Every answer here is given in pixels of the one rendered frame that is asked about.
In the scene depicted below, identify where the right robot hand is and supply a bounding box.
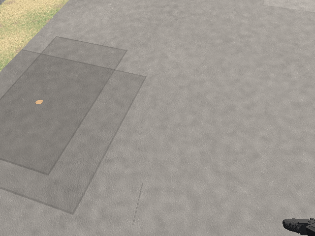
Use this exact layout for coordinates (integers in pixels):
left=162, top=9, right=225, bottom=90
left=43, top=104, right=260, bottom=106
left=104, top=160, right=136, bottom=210
left=283, top=217, right=315, bottom=236

